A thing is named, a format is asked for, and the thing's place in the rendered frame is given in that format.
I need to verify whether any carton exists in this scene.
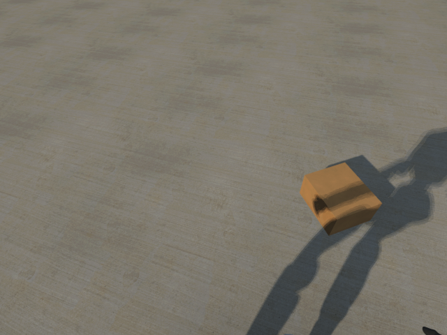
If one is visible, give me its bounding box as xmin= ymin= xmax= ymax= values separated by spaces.
xmin=300 ymin=163 xmax=382 ymax=236

